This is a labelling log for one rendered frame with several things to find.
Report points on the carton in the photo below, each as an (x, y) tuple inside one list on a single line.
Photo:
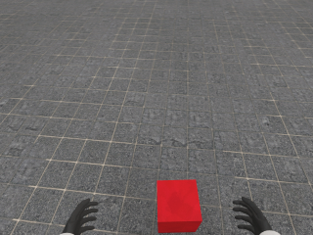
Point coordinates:
[(178, 206)]

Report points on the robot right hand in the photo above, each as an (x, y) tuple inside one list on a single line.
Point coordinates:
[(258, 221)]

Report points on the robot left hand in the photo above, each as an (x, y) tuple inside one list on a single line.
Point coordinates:
[(77, 218)]

